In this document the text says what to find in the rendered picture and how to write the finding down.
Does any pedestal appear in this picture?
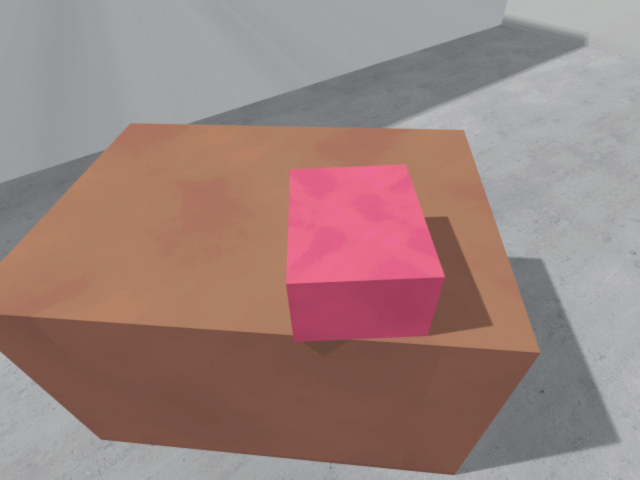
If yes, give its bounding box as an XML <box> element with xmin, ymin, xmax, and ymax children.
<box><xmin>0</xmin><ymin>123</ymin><xmax>540</xmax><ymax>475</ymax></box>

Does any carton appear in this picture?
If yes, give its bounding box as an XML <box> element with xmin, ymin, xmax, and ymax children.
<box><xmin>286</xmin><ymin>164</ymin><xmax>445</xmax><ymax>342</ymax></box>

